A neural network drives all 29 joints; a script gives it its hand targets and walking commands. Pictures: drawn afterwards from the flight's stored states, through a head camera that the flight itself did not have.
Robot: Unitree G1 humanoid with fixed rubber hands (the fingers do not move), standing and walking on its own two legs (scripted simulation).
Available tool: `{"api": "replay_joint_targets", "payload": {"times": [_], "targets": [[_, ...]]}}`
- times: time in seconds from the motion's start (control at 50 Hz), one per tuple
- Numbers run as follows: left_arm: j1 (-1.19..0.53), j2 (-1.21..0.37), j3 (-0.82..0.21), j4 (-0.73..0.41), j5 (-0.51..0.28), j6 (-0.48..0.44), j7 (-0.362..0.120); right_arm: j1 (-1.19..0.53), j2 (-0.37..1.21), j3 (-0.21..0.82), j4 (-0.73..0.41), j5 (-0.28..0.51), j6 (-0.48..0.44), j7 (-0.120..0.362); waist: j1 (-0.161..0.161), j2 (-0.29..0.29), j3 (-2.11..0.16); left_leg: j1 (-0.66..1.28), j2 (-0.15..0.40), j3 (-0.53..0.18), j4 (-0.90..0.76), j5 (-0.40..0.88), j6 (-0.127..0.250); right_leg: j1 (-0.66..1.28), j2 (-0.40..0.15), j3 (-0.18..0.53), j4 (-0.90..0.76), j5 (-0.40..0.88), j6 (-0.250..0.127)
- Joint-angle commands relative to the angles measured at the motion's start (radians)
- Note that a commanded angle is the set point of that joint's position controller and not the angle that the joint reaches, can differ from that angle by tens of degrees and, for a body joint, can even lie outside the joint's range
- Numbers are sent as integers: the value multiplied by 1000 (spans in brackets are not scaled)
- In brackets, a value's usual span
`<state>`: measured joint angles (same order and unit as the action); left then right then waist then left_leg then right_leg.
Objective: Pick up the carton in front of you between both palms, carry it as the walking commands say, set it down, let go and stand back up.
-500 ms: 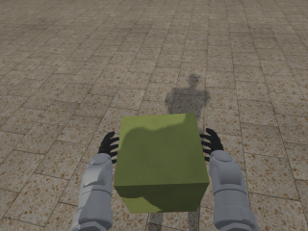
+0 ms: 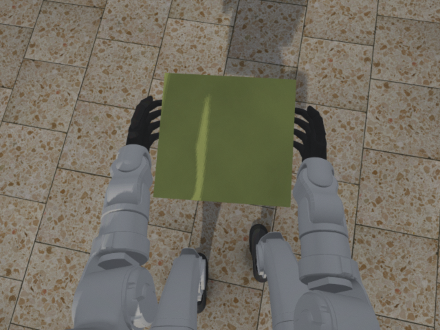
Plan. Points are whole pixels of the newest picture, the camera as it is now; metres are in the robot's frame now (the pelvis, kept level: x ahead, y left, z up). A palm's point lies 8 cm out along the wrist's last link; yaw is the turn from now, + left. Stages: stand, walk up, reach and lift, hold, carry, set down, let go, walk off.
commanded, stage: set down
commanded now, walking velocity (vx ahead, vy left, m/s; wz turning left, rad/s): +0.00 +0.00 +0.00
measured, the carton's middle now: (226, 150) +0.43 -0.01 -0.16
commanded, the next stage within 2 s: none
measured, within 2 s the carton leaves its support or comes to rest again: rests again in 1.92 s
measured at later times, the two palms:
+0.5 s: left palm (171, 134) +0.49 +0.11 -0.22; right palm (302, 146) +0.44 -0.18 -0.22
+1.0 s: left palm (191, 135) +0.53 +0.08 -0.37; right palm (295, 149) +0.47 -0.21 -0.37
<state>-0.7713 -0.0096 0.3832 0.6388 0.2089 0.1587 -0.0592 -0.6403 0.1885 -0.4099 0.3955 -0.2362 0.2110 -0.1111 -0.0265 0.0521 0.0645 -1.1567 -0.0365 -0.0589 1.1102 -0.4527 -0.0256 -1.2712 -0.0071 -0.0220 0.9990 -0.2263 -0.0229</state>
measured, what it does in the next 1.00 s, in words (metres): lowers itself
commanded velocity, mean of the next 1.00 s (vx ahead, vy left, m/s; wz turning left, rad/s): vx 0.00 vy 0.00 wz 0.00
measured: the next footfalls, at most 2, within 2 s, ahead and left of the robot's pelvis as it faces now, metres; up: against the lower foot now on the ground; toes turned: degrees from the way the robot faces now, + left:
none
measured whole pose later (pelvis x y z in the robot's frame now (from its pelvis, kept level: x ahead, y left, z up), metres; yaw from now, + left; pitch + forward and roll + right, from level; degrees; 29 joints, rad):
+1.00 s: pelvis -0.03 +0.01 -0.23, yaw +3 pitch +47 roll +2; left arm -1.39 0.16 0.28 0.86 0.12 0.29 0.09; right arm -1.24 -0.06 -0.53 0.61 -0.19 0.33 -0.07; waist -0.12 0.07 0.12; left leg -2.11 -0.10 -0.01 1.96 -0.67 -0.02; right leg -2.26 -0.03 0.03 1.82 -0.38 0.01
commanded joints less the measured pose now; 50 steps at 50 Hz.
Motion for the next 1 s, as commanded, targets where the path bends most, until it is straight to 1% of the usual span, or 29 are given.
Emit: {"api": "replay_joint_targets", "payload": {"times": [0.0, 0.06, 0.12, 0.2, 0.26, 0.34, 0.44, 0.54, 0.68, 0.82, 0.98], "targets": [[-527, -873, -521, -12, -91, -5, -207, -607, 815, 625, 10, 87, -8, 195, -26, -34, -1108, -190, -132, 28, -68, 172, 37, 976, 115, 96, 127, 399, 31], [-545, -930, -475, 45, -63, 50, -218, -626, 816, 566, 72, 70, 40, 241, -36, -8, -1024, -211, -135, 29, -34, 107, 33, 738, 130, 54, 150, 236, 30], [-581, -960, -429, 87, -43, 96, -228, -677, 812, 507, 121, 54, 79, 289, -47, 6, -979, -259, -136, 32, -3, 71, 25, 574, 135, 26, 189, 163, 26], [-643, -971, -400, 108, -41, 121, -221, -746, 789, 453, 159, 42, 103, 333, -64, 8, -995, -306, -138, 34, 49, 98, 15, 424, 135, 4, 255, 168, 24], [-690, -968, -402, 109, -51, 120, -203, -789, 767, 431, 176, 44, 102, 350, -77, 10, -1038, -328, -140, 35, 95, 134, 8, 335, 135, -8, 310, 187, 25], [-756, -957, -432, 91, -80, 114, -175, -844, 739, 427, 178, 64, 98, 362, -93, 19, -1122, -336, -143, 36, 161, 181, 0, 242, 134, -23, 383, 211, 29], [-831, -938, -488, 59, -125, 112, -142, -904, 708, 440, 166, 99, 101, 366, -114, 33, -1229, -337, -150, 44, 249, 222, -7, 162, 129, -39, 469, 244, 37], [-895, -906, -518, 43, -154, 114, -123, -956, 679, 442, 159, 124, 108, 361, -129, 35, -1275, -391, -159, 59, 332, 220, -7, 116, 124, -48, 545, 265, 45], [-976, -844, -504, 73, -168, 111, -109, -1037, 635, 423, 171, 142, 109, 338, -139, 23, -1248, -545, -170, 90, 439, 144, -1, 91, 117, -45, 635, 252, 55], [-1063, -768, -476, 123, -178, 105, -102, -1137, 582, 401, 186, 156, 104, 309, -146, 5, -1204, -709, -169, 114, 541, 57, 5, 99, 106, -37, 719, 225, 60], [-1188, -685, -490, 168, -225, 95, -95, -1277, 501, 396, 203, 201, 90, 288, -167, 3, -1174, -798, -156, 125, 653, -3, 10, 126, 88, -31, 819, 208, 57]]}}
